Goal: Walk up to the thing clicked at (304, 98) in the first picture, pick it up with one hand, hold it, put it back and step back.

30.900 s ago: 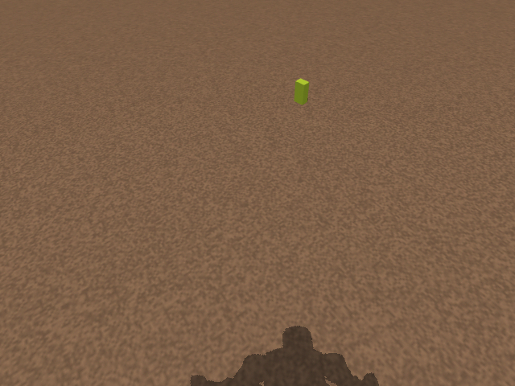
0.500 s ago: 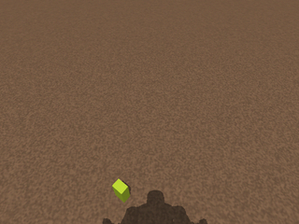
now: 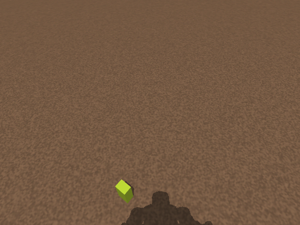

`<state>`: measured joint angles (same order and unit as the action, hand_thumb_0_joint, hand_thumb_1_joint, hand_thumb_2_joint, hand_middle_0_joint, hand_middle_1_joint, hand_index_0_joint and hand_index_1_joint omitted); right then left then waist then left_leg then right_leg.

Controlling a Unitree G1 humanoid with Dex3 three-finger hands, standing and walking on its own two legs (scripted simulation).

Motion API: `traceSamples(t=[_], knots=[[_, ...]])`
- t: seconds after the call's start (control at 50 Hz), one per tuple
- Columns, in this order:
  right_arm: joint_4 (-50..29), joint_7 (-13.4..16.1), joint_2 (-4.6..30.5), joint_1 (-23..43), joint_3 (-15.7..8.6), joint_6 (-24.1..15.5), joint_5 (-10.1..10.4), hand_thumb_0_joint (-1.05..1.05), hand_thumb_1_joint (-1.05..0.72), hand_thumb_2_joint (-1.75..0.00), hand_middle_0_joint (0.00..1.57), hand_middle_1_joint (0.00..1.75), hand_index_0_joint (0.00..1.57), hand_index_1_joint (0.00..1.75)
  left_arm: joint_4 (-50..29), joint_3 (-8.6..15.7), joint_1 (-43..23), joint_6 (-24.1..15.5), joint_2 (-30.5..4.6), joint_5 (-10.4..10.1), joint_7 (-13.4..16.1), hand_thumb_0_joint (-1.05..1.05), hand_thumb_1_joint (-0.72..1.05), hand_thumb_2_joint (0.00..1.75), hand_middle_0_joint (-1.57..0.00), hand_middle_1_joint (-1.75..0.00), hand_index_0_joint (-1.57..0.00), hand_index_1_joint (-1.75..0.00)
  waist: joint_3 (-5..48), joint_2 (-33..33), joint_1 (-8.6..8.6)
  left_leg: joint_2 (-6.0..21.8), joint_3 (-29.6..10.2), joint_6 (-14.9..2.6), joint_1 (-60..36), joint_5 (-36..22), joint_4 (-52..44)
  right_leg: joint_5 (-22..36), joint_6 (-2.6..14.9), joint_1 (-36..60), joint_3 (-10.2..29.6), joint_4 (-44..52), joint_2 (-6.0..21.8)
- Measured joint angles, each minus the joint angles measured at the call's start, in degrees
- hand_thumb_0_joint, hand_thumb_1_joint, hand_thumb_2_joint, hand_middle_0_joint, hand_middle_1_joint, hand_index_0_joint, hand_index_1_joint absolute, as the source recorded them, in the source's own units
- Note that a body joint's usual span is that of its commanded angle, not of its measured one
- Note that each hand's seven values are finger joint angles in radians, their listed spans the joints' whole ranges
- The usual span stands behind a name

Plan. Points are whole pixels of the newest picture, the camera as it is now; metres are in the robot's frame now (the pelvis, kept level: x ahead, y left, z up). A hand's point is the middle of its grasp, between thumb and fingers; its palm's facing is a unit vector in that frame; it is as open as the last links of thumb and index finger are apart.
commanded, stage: stand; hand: left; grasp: from the side
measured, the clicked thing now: (124, 191) +0.47 +0.20 -0.70
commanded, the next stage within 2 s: step back in 1.08 s
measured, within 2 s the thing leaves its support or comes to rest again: neither
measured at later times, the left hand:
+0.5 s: hand out of the picture +0.09 +0.23 -0.16, palm faces -0.02 -0.94 -0.34, open 7.4 cm
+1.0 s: hand out of the picture +0.09 +0.23 -0.16, palm faces -0.03 -0.94 -0.34, open 7.4 cm
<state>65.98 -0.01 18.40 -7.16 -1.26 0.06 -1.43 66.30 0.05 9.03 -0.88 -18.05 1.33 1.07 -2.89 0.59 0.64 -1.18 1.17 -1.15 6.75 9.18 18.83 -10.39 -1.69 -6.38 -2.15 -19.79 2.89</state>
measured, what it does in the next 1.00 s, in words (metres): stands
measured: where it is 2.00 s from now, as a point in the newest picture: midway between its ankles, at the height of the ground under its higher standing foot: outside the picture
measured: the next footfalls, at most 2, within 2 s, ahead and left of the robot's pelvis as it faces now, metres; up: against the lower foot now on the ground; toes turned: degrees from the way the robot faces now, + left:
right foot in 1.82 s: -0.08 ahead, -0.09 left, +0.00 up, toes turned -2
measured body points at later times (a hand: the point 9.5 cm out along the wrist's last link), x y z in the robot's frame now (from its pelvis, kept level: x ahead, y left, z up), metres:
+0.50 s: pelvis +0.01 -0.01 +0.00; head +0.01 -0.02 +0.45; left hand +0.09 +0.28 -0.13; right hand +0.07 -0.31 -0.14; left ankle +0.02 +0.11 -0.75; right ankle +0.01 -0.14 -0.75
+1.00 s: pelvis +0.02 -0.02 +0.00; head +0.02 -0.03 +0.45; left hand +0.09 +0.27 -0.13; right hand +0.08 -0.32 -0.14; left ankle +0.02 +0.11 -0.75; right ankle +0.01 -0.14 -0.75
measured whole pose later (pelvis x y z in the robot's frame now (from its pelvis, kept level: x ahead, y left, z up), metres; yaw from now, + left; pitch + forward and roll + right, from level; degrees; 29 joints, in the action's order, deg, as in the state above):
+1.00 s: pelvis +0.02 -0.02 +0.00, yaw -1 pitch -2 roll +0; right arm 66.4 0.0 19.2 -6.5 -0.3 -0.3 -1.0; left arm 66.1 0.3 6.5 -0.9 -18.4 0.7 0.4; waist -2.3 0.6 0.0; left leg 0.8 1.5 0.6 5.1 9.5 16.6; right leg -10.7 -0.1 -5.2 -1.8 -17.9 0.9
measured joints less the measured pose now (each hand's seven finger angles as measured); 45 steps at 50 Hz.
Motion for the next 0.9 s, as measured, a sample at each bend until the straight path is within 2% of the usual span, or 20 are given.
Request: traceSamples(t=[0.44,0.9], knots=[[0.67,0.19,0.56,0.92,0.69,-0.19,0.34,0.0,-0.9,-0.9,0.21,0.3,0.2,0.3,-0.2,-0.04,-2.84,-0.21,0.06,-0.34,-0.23,0.01,0.9,0.9,-0.2,-0.3,-0.21,-0.3,0.54,0.05,-0.63,1.15,0.26,0.96,-1.45,0.08,-1.45,0.2,0.82,1.29,0.25,1.64,-1.19],[0.68,0.05,0.83,0.58,0.93,-0.36,0.4,0.0,-0.9,-0.9,0.21,0.3,0.2,0.3,-0.09,0.24,-2.49,-0.02,-0.35,-0.64,-0.6,0.01,0.9,0.9,-0.2,-0.3,-0.21,-0.3,0.51,0.06,-0.61,1.84,0.39,1.62,-1.76,0.27,-2.2,-0.15,1.48,1.26,0.39,1.93,-1.89]])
